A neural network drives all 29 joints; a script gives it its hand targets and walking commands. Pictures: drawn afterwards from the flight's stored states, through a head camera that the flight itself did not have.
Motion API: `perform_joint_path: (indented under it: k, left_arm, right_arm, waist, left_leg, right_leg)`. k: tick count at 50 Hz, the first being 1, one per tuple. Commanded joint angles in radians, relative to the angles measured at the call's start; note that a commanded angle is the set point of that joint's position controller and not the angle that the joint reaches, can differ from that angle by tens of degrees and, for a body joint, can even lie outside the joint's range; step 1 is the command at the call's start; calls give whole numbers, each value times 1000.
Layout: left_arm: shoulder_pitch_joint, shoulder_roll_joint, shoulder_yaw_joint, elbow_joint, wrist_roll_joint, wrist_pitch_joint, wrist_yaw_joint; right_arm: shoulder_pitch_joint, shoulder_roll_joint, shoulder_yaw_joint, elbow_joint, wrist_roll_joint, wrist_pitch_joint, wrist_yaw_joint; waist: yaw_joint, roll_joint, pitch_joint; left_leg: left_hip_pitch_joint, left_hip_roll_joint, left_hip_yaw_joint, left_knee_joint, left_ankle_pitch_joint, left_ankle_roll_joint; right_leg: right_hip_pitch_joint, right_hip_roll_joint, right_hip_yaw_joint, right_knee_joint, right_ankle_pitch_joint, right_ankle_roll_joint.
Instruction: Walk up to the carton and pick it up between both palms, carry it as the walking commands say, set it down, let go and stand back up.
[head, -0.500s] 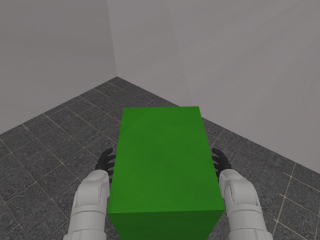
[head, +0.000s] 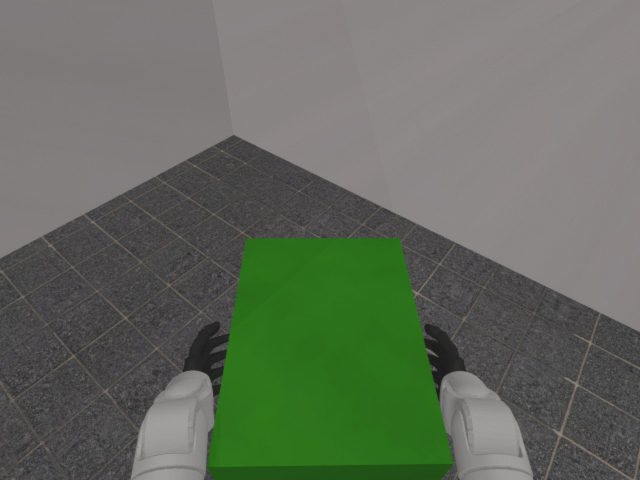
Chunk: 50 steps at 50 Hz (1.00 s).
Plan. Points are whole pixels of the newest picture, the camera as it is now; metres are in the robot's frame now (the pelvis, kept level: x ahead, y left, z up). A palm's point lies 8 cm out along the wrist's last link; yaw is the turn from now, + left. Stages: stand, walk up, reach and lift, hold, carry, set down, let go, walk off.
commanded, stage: hold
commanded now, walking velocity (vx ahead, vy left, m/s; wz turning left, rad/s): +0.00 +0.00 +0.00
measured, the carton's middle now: (323, 378) +0.30 +0.01 -0.05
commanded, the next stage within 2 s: carry in 0.30 s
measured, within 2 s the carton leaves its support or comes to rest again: neither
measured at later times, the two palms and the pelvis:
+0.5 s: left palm (186, 411) +0.21 +0.16 +0.05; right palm (485, 424) +0.20 -0.16 +0.05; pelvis -0.06 +0.00 -0.02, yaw -1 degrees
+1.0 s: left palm (247, 478) +0.15 +0.08 +0.05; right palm out of the picture +0.12 -0.23 +0.06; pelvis -0.12 -0.05 -0.03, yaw -7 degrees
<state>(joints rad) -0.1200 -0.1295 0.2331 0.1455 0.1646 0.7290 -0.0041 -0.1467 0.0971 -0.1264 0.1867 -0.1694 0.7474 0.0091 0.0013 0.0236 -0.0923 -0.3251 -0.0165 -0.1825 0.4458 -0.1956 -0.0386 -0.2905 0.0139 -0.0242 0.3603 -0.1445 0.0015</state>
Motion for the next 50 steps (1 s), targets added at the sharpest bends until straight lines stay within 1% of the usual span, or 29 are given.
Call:
perform_joint_path:
  k: [1,5,7,8,10,12,13,14,15,18,19,21,23,24,27,28,31,32,33,34,36,37,39,42,44,45,46,48,50]
  left_arm:
    - [-602,-925,-904,-399,-366,-53,-226]
    - [-498,-881,-856,-283,-296,-30,-232]
    - [-577,-852,-813,-229,-274,-27,-235]
    - [-627,-789,-776,-215,-268,-31,-237]
    - [-689,-795,-726,-141,-234,-43,-252]
    - [-794,-795,-690,-90,-214,-43,-271]
    - [-830,-760,-648,-51,-200,-53,-275]
    - [-901,-766,-618,-2,-197,-60,-285]
    - [-649,-840,-658,-57,-229,-43,-247]
    - [-791,-876,-792,-265,-359,-31,-232]
    - [-759,-850,-766,-261,-347,-5,-225]
    - [-727,-809,-730,-182,-322,59,-226]
    - [-753,-800,-695,-154,-315,104,-226]
    - [-748,-829,-724,-173,-334,130,-220]
    - [-888,-884,-802,-277,-454,204,-208]
    - [-830,-886,-771,-212,-460,235,-210]
    - [-832,-869,-750,-257,-486,287,-205]
    - [-847,-871,-753,-284,-513,304,-208]
    - [-806,-844,-735,-280,-496,316,-207]
    - [-849,-900,-764,-354,-530,322,-209]
    - [-870,-914,-778,-435,-538,354,-194]
    - [-857,-898,-805,-460,-534,376,-181]
    - [-901,-902,-803,-533,-546,389,-170]
    - [-850,-918,-809,-495,-527,410,-162]
    - [-806,-905,-813,-513,-513,438,-151]
    - [-783,-900,-812,-484,-507,446,-150]
    - [-827,-900,-830,-517,-527,444,-158]
    - [-821,-919,-841,-498,-533,456,-164]
    - [-838,-951,-853,-430,-543,460,-168]
  right_arm:
    - [-560,976,747,-416,363,-70,208]
    - [-596,927,709,-392,325,-54,197]
    - [-610,897,644,-307,286,-50,209]
    - [-617,902,612,-238,262,-42,208]
    - [-671,933,594,-166,244,-35,208]
    - [-754,901,521,-116,210,-47,214]
    - [-848,918,528,-102,231,-49,222]
    - [-903,924,488,-40,212,-56,232]
    - [-687,872,545,-100,243,-54,216]
    - [-764,954,659,-284,315,-36,186]
    - [-753,956,651,-277,318,-7,177]
    - [-757,898,612,-258,300,46,176]
    - [-787,857,579,-203,303,90,184]
    - [-815,861,608,-250,333,118,183]
    - [-945,877,687,-356,408,190,178]
    - [-892,890,668,-313,405,220,175]
    - [-780,904,651,-272,386,276,157]
    - [-727,895,637,-286,372,294,146]
    - [-726,911,653,-336,390,298,135]
    - [-771,942,677,-420,420,298,125]
    - [-842,943,670,-495,480,334,140]
    - [-770,952,649,-445,482,347,155]
    - [-891,976,706,-522,543,366,151]
    - [-878,948,711,-566,561,383,160]
    - [-814,936,694,-553,550,411,161]
    - [-745,920,664,-511,532,417,164]
    - [-761,922,667,-541,531,407,161]
    - [-736,935,652,-539,504,414,165]
    - [-744,942,636,-502,492,422,175]
  waist:
    - [-19,-10,-644]
    - [5,6,-457]
    - [-15,28,-394]
    - [17,-36,-330]
    - [23,-26,-230]
    - [-12,9,-209]
    - [34,12,-161]
    - [23,-21,-178]
    - [33,24,-550]
    - [7,-72,-566]
    - [0,-140,-528]
    - [-3,-47,-310]
    - [-7,301,-190]
    - [15,303,-195]
    - [19,182,-132]
    - [9,171,-145]
    - [0,19,-296]
    - [-3,-110,-330]
    - [7,-358,-353]
    - [0,-304,-456]
    - [12,-229,-401]
    - [12,-90,-390]
    - [15,-159,-342]
    - [0,-137,-358]
    - [-17,13,-414]
    - [-17,223,-402]
    - [-6,311,-399]
    - [-12,155,-330]
    - [-13,97,-234]
  left_leg:
    - [310,-72,79,-40,569,5]
    - [200,-97,106,-86,300,12]
    - [154,-85,113,-93,147,11]
    - [115,-75,116,-103,53,27]
    - [78,-96,129,-115,-115,47]
    - [64,-92,144,-126,-246,56]
    - [33,-83,147,-136,-352,67]
    - [34,-82,150,-142,-370,68]
    - [154,129,45,75,-67,65]
    - [118,131,76,198,-1,49]
    - [58,122,73,177,-93,64]
    - [42,160,-1,41,-385,75]
    - [-135,393,-318,-272,-641,150]
    - [-231,414,-292,-304,-610,148]
    - [-409,333,-130,-244,-465,62]
    - [-333,264,-70,-209,-390,52]
    - [-142,220,-2,72,-190,51]
    - [-191,116,130,266,-138,16]
    - [-352,19,177,428,-308,-25]
    - [-343,43,219,542,-398,-24]
    - [-251,76,260,594,-358,-32]
    - [-200,90,282,611,-316,-28]
    - [-171,70,324,550,-261,-28]
    - [-52,66,339,265,-97,4]
    - [93,162,164,24,-8,36]
    - [195,374,-131,-59,69,88]
    - [211,520,-318,-85,151,147]
    - [169,490,-255,-91,-39,184]
    - [44,425,-205,-167,-300,127]
  right_leg:
    - [499,77,108,61,632,40]
    - [461,75,102,24,384,24]
    - [421,68,94,19,206,3]
    - [362,74,89,11,87,2]
    - [319,58,92,-16,-118,3]
    - [286,42,97,-57,-298,-23]
    - [296,50,90,-45,-388,-22]
    - [305,48,91,-67,-429,-27]
    - [278,-187,142,92,-27,-35]
    - [193,-194,127,162,255,-36]
    - [174,-191,144,150,105,-30]
    - [-153,-138,130,95,-456,-14]
    - [-177,-10,15,608,-295,22]
    - [-134,-26,52,706,-216,20]
    - [-5,-72,70,562,-180,3]
    - [-20,-31,4,422,-230,10]
    - [76,-65,39,121,-260,10]
    - [105,-183,195,-26,-229,-8]
    - [218,-324,319,21,146,-48]
    - [260,-330,254,126,327,-95]
    - [39,-269,125,99,73,-115]
    - [-40,-271,112,96,-19,-109]
    - [-91,-231,120,56,-151,-102]
    - [-82,-225,83,93,-130,-112]
    - [-81,-148,38,255,-111,-76]
    - [-252,-66,21,418,-162,-28]
    - [-325,-26,26,576,-325,0]
    - [-393,-59,76,672,-336,15]
    - [-373,-46,91,693,-254,8]
